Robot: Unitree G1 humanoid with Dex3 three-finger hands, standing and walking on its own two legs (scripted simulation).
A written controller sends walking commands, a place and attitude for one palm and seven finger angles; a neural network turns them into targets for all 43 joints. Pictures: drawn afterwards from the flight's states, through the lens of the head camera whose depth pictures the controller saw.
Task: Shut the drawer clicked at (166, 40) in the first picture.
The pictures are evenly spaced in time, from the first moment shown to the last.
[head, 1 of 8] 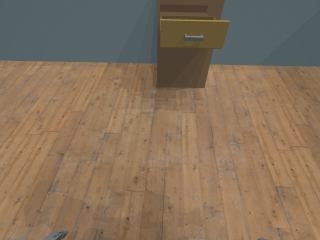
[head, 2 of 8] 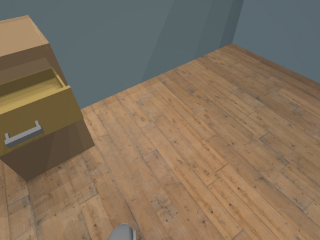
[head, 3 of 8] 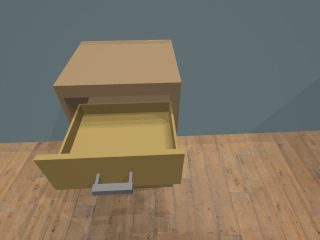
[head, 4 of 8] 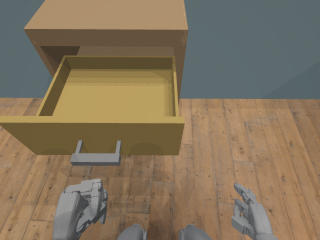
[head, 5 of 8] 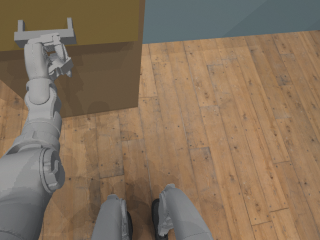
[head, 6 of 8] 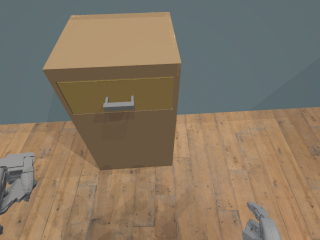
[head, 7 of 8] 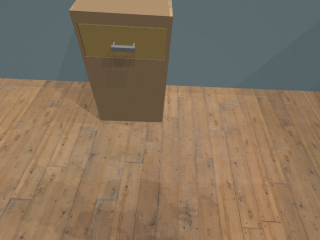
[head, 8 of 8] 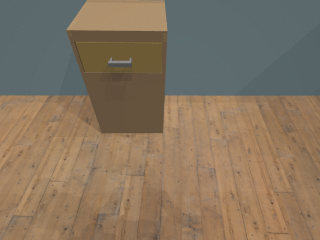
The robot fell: no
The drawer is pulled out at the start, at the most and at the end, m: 0.30 0.30 0.00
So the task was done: yes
